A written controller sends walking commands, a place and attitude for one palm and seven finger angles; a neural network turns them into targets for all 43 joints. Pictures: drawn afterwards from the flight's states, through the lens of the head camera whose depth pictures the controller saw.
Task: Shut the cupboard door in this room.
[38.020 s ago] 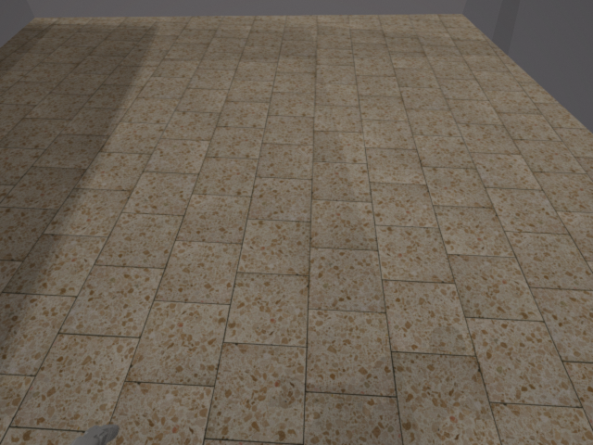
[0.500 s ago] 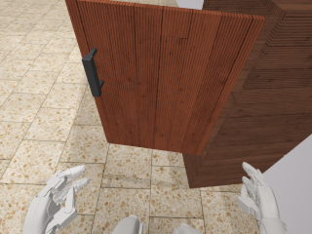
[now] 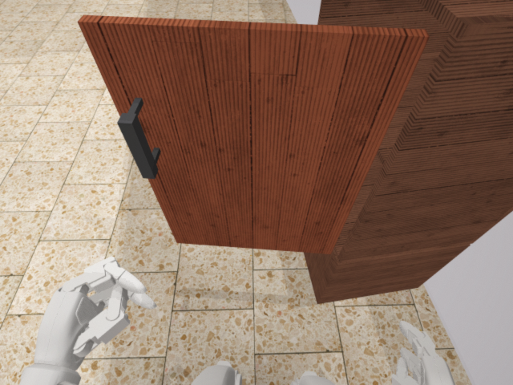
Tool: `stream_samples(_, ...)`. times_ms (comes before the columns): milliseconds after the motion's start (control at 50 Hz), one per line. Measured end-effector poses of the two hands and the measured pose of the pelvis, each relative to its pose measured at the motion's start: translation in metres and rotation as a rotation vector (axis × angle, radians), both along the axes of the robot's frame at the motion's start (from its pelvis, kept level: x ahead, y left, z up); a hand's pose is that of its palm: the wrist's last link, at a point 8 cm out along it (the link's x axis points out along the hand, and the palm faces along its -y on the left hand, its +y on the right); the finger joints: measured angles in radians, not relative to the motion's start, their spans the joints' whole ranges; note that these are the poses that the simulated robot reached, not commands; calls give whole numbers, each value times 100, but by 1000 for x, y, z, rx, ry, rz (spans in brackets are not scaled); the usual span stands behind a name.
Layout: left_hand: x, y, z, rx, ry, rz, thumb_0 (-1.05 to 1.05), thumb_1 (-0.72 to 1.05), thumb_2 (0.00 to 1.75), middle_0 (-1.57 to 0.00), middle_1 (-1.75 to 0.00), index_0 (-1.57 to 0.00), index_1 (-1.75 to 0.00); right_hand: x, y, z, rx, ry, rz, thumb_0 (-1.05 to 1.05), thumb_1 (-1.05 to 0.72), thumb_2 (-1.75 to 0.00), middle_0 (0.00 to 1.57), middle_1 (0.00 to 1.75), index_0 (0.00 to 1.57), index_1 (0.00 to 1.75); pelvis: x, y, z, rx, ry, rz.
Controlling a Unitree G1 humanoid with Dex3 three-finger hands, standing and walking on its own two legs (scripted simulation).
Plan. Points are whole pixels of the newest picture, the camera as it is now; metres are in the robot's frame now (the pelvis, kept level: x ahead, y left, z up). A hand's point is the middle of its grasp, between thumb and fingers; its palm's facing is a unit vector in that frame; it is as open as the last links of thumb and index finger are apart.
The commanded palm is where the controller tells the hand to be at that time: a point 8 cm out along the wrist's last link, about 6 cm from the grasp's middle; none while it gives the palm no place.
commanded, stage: raise the hand and make a fist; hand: left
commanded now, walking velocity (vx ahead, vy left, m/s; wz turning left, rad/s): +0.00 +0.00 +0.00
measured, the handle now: (143, 139) +0.46 +0.22 +0.12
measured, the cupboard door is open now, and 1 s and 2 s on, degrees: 77 77 77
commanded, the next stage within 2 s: bring the fist close to the handle in 0.94 s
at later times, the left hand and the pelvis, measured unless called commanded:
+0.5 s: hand (96, 281) +0.22 +0.21 +0.11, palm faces +0.00 -1.00 -0.05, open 3.1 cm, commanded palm +0.20 +0.26 +0.12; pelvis +0.01 +0.02 +0.02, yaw +1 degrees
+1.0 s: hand (106, 277) +0.23 +0.20 +0.11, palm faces +0.00 -1.00 -0.04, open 3.1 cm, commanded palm +0.20 +0.25 +0.12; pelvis +0.00 +0.01 +0.03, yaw +1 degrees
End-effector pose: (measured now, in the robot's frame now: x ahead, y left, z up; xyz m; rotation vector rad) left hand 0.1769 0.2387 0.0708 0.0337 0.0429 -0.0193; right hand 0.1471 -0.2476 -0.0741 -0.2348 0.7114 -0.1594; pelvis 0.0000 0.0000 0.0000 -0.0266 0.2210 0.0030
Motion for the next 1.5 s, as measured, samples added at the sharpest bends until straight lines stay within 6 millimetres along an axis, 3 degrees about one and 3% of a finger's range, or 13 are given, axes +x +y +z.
stream_samples(100, 4, 4, 8, -2, -25, 3, 2, 90, 90, -101, -119, -101, -119, 12, 6, 14, -13, -51, 7, 2, -90, -90, 20, 30, 20, 30, 1, 7, 4, -5, -18, -1)
stream_samples(280, 12, 14, 24, 1, -47, 16, 1, 90, 90, -118, -137, -118, -137, 36, 39, 36, 31, -138, 77, 2, -90, -90, 20, 30, 21, 30, 3, 16, 13, -16, -53, 9)
stream_samples(460, 23, 24, 40, 12, -55, 22, 2, 90, 90, -128, -148, -128, -147, 36, 55, 42, 52, -136, 113, 2, -90, -90, 21, 30, 21, 30, 5, 20, 22, -19, -85, 15)
stream_samples(620, 35, 27, 51, 7, -59, 14, 1, 90, 90, -130, -150, -130, -149, 23, 46, 43, 38, -101, 89, 2, -90, -90, 21, 30, 21, 30, 6, 21, 29, -15, -106, 12)
stream_samples(780, 34, 22, 46, 1, -27, 16, 1, 90, 90, -130, -150, -130, -150, 15, 33, 45, 19, -90, 65, 2, -90, -90, 21, 30, 21, 30, 5, 18, 31, -8, -113, 6)
stream_samples(1140, 33, 10, 48, 18, -41, 25, 2, 90, 90, -130, -150, -130, -150, 24, 26, 41, 37, -102, 83, 2, -90, -90, 21, 30, 21, 30, 5, 5, 30, -1, -110, 13)
stream_samples(1500, 84, 14, 51, 10, -53, 20, 1, 90, 90, -130, -150, -130, -150, 13, 4, 34, 24, -42, 33, 2, -90, -90, 21, 30, 21, 30, 8, -5, 33, 10, -101, 3)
